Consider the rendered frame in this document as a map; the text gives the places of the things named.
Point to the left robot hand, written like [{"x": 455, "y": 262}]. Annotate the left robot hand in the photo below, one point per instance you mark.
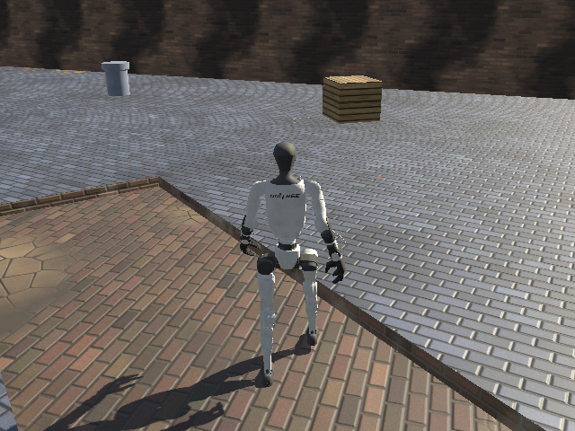
[{"x": 252, "y": 243}]

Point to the humanoid robot head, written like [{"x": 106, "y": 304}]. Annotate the humanoid robot head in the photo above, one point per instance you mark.
[{"x": 285, "y": 156}]

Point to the right robot thigh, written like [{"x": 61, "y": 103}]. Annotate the right robot thigh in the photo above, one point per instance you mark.
[{"x": 309, "y": 264}]

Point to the robot left forearm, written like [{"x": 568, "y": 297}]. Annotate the robot left forearm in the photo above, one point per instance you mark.
[{"x": 246, "y": 233}]

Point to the left robot upper arm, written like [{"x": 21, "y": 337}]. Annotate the left robot upper arm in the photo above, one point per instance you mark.
[{"x": 253, "y": 204}]

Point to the robot right forearm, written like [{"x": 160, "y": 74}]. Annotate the robot right forearm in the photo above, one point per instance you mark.
[{"x": 331, "y": 243}]

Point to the right robot upper arm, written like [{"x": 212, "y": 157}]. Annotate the right robot upper arm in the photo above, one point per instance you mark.
[{"x": 314, "y": 189}]

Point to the right robot hand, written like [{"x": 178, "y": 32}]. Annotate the right robot hand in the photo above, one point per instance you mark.
[{"x": 340, "y": 264}]

